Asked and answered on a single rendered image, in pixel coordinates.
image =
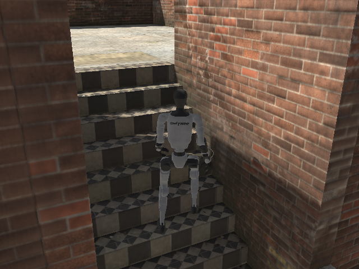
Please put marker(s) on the right robot forearm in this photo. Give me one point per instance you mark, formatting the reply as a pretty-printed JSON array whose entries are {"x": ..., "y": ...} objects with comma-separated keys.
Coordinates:
[{"x": 205, "y": 152}]

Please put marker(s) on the robot right upper arm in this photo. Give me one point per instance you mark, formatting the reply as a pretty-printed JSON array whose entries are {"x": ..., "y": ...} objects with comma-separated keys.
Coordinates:
[{"x": 199, "y": 129}]

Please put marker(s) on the right robot hand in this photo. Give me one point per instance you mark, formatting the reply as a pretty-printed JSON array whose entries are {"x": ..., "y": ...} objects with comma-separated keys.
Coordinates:
[{"x": 209, "y": 167}]

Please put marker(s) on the left robot forearm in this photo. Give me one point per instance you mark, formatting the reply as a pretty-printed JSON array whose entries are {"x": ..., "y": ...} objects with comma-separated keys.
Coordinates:
[{"x": 158, "y": 146}]

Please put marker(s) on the right robot foot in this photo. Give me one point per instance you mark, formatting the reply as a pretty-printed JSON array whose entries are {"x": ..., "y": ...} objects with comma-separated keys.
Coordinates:
[{"x": 194, "y": 209}]

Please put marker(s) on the robot right thigh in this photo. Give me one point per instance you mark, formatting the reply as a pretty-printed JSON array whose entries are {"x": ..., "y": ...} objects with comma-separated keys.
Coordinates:
[{"x": 193, "y": 164}]

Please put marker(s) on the robot left upper arm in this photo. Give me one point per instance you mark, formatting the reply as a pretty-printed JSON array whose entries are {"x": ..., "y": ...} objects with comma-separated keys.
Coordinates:
[{"x": 161, "y": 126}]

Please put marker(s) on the left robot hand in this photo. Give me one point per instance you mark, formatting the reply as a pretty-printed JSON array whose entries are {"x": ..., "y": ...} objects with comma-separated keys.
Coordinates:
[{"x": 160, "y": 154}]

